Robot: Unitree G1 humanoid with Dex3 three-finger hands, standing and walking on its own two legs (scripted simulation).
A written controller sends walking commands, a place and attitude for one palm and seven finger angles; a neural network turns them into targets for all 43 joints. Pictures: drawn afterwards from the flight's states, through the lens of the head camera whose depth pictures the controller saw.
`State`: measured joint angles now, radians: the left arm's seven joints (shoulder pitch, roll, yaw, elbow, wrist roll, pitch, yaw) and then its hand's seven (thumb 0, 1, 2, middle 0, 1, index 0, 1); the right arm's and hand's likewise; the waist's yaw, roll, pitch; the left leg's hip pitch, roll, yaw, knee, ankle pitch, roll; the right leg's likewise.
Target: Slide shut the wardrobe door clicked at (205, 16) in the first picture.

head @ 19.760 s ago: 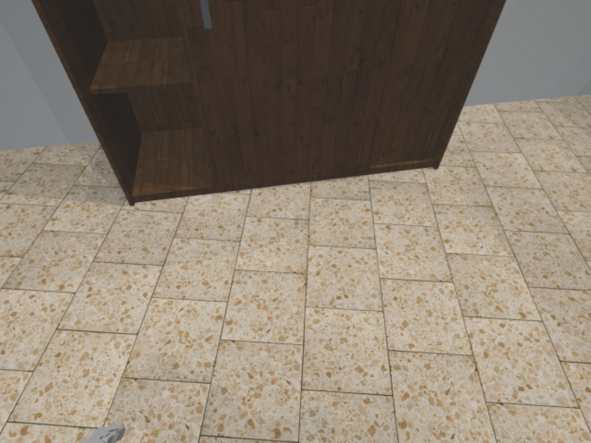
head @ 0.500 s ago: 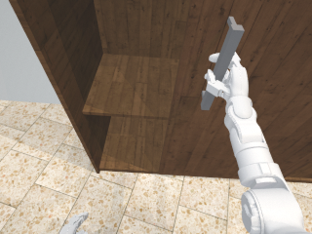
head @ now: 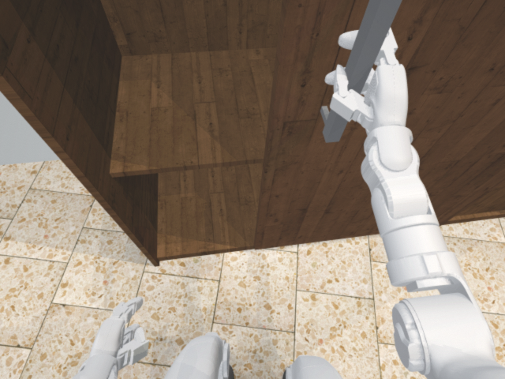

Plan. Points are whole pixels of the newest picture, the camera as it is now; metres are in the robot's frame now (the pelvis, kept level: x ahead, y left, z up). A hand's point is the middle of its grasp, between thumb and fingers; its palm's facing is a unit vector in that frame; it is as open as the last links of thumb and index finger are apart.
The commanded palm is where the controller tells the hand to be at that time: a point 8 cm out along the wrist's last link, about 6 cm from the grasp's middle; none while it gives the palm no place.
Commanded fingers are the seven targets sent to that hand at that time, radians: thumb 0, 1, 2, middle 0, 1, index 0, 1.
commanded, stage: step sideways, sliding the door along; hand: right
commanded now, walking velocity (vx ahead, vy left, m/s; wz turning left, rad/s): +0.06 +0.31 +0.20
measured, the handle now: (349, 66) +0.51 -0.14 +0.17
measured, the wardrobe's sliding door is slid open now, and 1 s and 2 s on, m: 0.37 0.18 0.00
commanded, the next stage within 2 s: stop walking and hold the door there in 1.96 s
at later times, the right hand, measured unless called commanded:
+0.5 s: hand (286, 94) +0.45 -0.04 +0.16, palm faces +0.28 +0.96 -0.08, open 6.6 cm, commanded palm +0.42 -0.02 +0.16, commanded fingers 0.00 -0.90 -0.90 0.45 1.40 0.45 1.40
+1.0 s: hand (189, 102) +0.44 +0.09 +0.16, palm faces +0.31 +0.95 -0.09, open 6.9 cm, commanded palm +0.40 +0.11 +0.17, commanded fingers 0.00 -0.90 -0.90 0.45 1.40 0.45 1.40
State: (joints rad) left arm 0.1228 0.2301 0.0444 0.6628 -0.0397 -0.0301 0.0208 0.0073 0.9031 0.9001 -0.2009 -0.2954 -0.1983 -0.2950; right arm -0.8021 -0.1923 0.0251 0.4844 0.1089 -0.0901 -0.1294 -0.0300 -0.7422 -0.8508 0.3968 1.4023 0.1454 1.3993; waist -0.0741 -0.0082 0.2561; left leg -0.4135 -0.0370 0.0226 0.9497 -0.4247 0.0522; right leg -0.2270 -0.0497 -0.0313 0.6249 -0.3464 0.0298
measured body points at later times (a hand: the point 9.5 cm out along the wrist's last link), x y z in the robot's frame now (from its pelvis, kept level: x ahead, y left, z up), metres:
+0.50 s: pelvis +0.08 +0.15 +0.01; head +0.19 +0.14 +0.44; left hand +0.31 +0.34 -0.10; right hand +0.43 -0.09 +0.17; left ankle +0.12 +0.25 -0.72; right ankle +0.03 -0.07 -0.71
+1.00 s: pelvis +0.09 +0.26 +0.00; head +0.19 +0.27 +0.43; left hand +0.33 +0.43 -0.11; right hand +0.42 +0.04 +0.17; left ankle +0.11 +0.35 -0.72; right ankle +0.06 +0.03 -0.70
